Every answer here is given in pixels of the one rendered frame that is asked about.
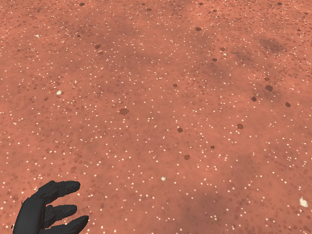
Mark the robot left hand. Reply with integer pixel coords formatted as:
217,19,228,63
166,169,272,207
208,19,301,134
11,180,89,234

